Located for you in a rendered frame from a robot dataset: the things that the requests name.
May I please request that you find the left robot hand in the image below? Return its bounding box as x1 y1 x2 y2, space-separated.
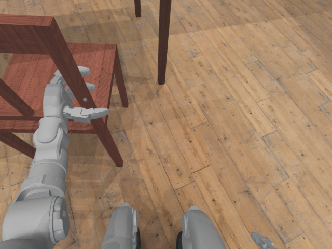
43 66 109 123

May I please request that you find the chair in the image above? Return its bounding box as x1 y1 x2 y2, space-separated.
0 14 129 167

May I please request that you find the left robot forearm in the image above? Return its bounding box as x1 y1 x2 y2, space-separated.
2 116 69 241

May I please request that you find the right robot hand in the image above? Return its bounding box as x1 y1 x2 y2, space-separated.
251 232 276 249

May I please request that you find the robot right thigh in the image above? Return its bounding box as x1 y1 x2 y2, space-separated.
182 210 226 249

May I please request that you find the robot left upper arm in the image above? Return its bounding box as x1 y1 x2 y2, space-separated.
0 196 70 249

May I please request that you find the robot left thigh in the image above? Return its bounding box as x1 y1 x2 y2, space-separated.
101 206 138 249

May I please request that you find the table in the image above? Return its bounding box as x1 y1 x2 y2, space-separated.
134 0 171 85

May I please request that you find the robot thigh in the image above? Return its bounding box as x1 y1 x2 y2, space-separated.
182 210 226 249
101 206 138 249

